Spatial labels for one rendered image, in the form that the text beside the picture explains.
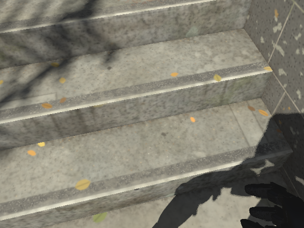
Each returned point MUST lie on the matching right robot hand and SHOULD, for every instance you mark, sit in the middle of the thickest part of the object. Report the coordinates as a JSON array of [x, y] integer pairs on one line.
[[291, 215]]

